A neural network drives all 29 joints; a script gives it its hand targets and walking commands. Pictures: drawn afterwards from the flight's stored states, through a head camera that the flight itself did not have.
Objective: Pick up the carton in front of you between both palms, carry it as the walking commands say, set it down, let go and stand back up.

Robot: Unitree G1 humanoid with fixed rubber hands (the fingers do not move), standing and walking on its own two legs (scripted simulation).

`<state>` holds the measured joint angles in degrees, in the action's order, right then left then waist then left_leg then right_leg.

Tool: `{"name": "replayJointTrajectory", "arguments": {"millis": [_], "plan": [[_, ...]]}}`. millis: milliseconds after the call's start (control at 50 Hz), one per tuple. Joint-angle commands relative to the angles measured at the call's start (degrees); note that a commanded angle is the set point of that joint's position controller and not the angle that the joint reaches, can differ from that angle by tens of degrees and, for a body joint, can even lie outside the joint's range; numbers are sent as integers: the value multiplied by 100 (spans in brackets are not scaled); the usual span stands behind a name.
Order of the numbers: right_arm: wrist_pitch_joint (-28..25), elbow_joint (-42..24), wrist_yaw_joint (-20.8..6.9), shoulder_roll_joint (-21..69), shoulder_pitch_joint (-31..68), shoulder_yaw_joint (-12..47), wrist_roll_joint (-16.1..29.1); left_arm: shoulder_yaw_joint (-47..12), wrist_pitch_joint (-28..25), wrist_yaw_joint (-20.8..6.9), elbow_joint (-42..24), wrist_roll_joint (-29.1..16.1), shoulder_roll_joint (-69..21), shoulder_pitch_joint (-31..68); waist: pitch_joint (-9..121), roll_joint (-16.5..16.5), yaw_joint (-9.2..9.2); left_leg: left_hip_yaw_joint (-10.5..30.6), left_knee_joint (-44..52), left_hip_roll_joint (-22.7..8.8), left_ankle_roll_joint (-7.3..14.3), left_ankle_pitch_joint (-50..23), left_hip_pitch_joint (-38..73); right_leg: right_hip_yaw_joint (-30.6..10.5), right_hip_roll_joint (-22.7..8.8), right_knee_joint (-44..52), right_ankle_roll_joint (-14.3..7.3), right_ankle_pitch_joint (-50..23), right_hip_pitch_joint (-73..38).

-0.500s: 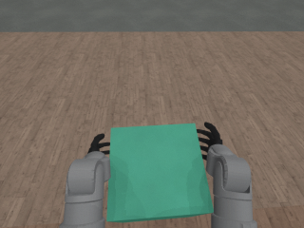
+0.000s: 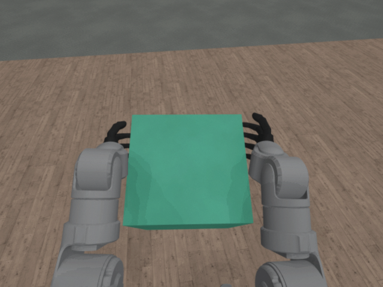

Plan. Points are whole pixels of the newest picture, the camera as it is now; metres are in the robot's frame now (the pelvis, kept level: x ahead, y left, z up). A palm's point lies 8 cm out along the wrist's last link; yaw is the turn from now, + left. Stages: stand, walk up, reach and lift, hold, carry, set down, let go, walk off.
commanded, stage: carry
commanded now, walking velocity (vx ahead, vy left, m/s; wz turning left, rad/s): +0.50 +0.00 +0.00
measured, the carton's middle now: (187, 180) +0.36 -0.01 +0.02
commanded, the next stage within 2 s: none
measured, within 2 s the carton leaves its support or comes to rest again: neither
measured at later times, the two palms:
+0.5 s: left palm (133, 73) +0.72 +0.13 +0.07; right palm (224, 65) +0.74 -0.16 +0.08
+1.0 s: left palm (137, 34) +1.08 +0.15 +0.02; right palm (203, 27) +1.11 -0.13 +0.04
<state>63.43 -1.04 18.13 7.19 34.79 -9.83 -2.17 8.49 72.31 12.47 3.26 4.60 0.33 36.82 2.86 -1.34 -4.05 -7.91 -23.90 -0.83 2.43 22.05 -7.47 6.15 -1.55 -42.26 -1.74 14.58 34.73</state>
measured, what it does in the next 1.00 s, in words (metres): goes down: right foot, then left foot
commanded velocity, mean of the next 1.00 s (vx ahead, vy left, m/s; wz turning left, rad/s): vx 0.50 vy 0.00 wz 0.00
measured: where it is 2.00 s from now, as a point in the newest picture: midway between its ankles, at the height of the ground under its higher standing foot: (166, 136)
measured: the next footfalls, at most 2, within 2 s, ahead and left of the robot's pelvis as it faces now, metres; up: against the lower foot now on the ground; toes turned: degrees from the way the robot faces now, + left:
right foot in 0.10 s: +0.22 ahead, -0.09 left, -0.02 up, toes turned -6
left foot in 0.54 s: +0.51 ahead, +0.04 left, -0.05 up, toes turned +5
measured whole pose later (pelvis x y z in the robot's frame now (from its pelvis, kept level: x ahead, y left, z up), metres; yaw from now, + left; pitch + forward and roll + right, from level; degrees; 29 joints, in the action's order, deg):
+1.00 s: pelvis +0.74 -0.01 -0.10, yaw +0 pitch +4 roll -3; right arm 62.3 11.6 8.7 4.4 41.2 -16.5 -8.6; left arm 10.2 71.5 16.3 12.0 7.9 -4.6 40.7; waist 5.0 -1.5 2.9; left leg 0.0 -67.9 2.7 4.9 31.1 -17.0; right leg 9.8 3.5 -33.9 -8.1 8.1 29.0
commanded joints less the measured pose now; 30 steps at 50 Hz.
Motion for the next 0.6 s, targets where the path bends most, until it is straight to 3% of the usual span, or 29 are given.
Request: {"name": "replayJointTrajectory", "arguments": {"millis": [0,20,40,60,80,100,120,140,160,180,200,220,240,260,280,300,320,340,360,380,420,440,460,480,500,520,540,560,580], "plan": [[649,1769,-2582,5593,3307,3338,2448,-2734,-488,-1547,-133,-2372,-5334,4674,2290,-536,599,-212,-2070,-560,25,-4312,-66,417,220,1354,-512,-1468,-3103],[622,1705,-2576,5668,3726,3341,2342,-2626,-476,-1642,14,-2382,-5614,4877,2432,581,831,-176,-3456,-125,-102,-2414,-1373,-1072,-795,1288,-868,-2165,-4309],[622,1506,-2564,5893,3916,3347,2400,-2541,-447,-1712,98,-2443,-5816,4967,2668,1882,818,248,-4692,590,-76,632,-2724,-2838,-1671,1475,-1261,-3500,-5049],[636,1694,-2548,5996,4067,3190,2355,-2468,-434,-1729,193,-2441,-5722,5088,2817,1662,797,692,-5371,577,57,1135,-3467,-3309,-1882,1515,-1578,-3205,-5348],[616,1204,-2524,5896,4369,3091,2330,-2323,-387,-1801,624,-2467,-6108,4749,2641,1000,711,995,-5358,244,110,765,-3566,-3234,-1733,1628,-1364,-2699,-5068],[717,2487,-2523,6055,3815,2696,2194,-2189,-416,-1819,432,-2545,-5895,5540,2316,708,673,992,-5408,106,59,333,-3924,-3016,-1611,1747,-1041,-2498,-4828],[680,2243,-2500,6386,4032,2533,2215,-2194,-468,-1872,23,-2747,-6060,5757,2293,598,670,1157,-5103,-96,105,186,-3663,-2925,-1795,1716,-1065,-2242,-4534],[666,2198,-2483,6448,3916,2401,2068,-2454,-439,-1941,58,-2922,-6530,5759,2317,410,593,1099,-4864,-216,57,195,-3289,-2556,-1730,2172,-1185,-763,-3816],[550,1510,-2427,6389,4454,2490,2125,-2497,-442,-2015,76,-2957,-6983,5787,2034,225,614,976,-4519,-196,53,-296,-3235,-2198,-1426,2133,-712,-1496,-3622],[589,1279,-2393,6672,4735,2692,2198,-2484,-511,-2000,-539,-3073,-6870,6282,2257,901,644,776,-4167,-38,-16,-271,-3327,-1930,-1305,1963,-747,-2906,-4095],[690,2141,-2397,6725,3976,2424,2093,-2411,-482,-1971,-817,-3042,-6536,6604,2271,1134,572,748,-3963,-230,-10,-432,-3246,-1479,-1418,1935,-878,-3429,-3874],[613,1939,-2364,6732,4109,2431,2209,-2515,-497,-1960,-841,-3215,-6640,6560,2419,1036,672,589,-3705,-191,-44,-450,-3334,-1447,-1345,1790,-811,-3986,-4095],[494,1014,-2308,6654,4746,2670,2203,-2533,-479,-1940,-931,-3178,-6919,6608,2431,888,739,606,-3416,-124,-6,-677,-3448,-1352,-1329,1621,-789,-4498,-4218],[494,690,-2234,6773,4998,2763,2410,-2503,-506,-1892,-1200,-3210,-6731,6414,2541,893,875,489,-3023,-110,-63,-1096,-3291,-1314,-1169,1655,-674,-4679,-4119],[533,588,-2165,6483,4692,2636,2057,-2656,-419,-1899,-1076,-3260,-6882,6348,2527,584,741,417,-2904,-128,-58,-1350,-3147,-1022,-1216,1774,-712,-4604,-4142],[624,956,-2127,6666,4299,2717,2064,-2533,-392,-1871,-939,-3023,-6631,5997,2489,914,849,337,-2359,-88,-95,-1363,-2956,-854,-1027,1685,-774,-4475,-4239],[634,1348,-2090,6682,3759,2725,1979,-2443,-385,-1876,-1036,-3078,-6584,6040,2502,770,907,106,-1899,207,-114,-1666,-3126,-677,-783,1473,-631,-4866,-4736],[602,1235,-2139,6700,3610,2729,1872,-2697,-410,-1865,-1329,-3036,-6568,6182,2576,727,980,-115,-1323,366,-108,-2044,-2779,-539,-632,1397,-610,-5035,-4713],[557,931,-2124,6468,3777,2881,1848,-2701,-386,-1855,-966,-2998,-6707,5936,2638,599,958,-288,-686,415,-122,-2519,-2620,-266,-486,1299,-517,-4991,-5030],[549,740,-2161,6371,3748,2978,1822,-2622,-392,-1868,-857,-2783,-6458,5618,2694,763,1004,-317,-337,509,-76,-2920,-2082,-251,-460,1017,-468,-5166,-4813],[542,413,-2228,6518,4211,3366,1896,-2930,-461,-1903,-1267,-2807,-6525,5818,2838,879,556,-394,370,683,16,-3511,-878,73,-354,146,-184,-6096,-4465],[606,465,-2229,6257,4073,3363,1823,-2937,-381,-1882,-850,-2680,-6580,5497,2787,637,433,-387,777,505,48,-4118,85,90,-361,-551,-161,-5673,-3907],[587,372,-2243,6335,4047,3305,1806,-3017,-406,-1872,-1277,-2702,-6427,5859,3042,173,7,191,463,-153,295,-4769,1562,-103,-316,-1427,-178,-3948,-2587],[678,1094,-2296,6045,3270,3095,1605,-3056,-330,-1838,-1098,-2573,-6315,5757,3220,-819,-41,1408,-723,-1307,928,-7454,3679,-524,146,-2299,-31,-41,-358],[589,1065,-2312,6036,3341,3217,1644,-3147,-340,-1836,-922,-2589,-6294,5475,3715,-1876,-333,2633,-1267,-2052,1582,-8995,5290,-793,601,-3683,119,2145,1705],[520,902,-2297,6115,3753,3465,1837,-2930,-306,-1835,-302,-2393,-6445,5089,3953,-1521,-492,2984,-1398,-2210,1772,-8310,5573,-1010,371,-4158,-52,2196,2456],[535,935,-2331,6000,3564,3544,1865,-3037,-304,-1887,6,-2420,-6539,4985,3821,-956,-552,3337,-1219,-2149,1651,-7017,5026,-1191,64,-4171,-114,1917,2444],[512,993,-2409,6083,3561,3553,1948,-2986,-407,-1856,-54,-2404,-6537,5055,3568,-34,-460,3159,-1010,-1933,1428,-5812,4521,-1036,74,-3814,-189,1676,2399],[524,1085,-2541,6414,3723,3736,2216,-2820,-563,-1794,-748,-2212,-6249,5340,3242,392,-337,2834,-690,-1852,1382,-4961,3627,-1116,-79,-3201,-42,1341,2008]]}}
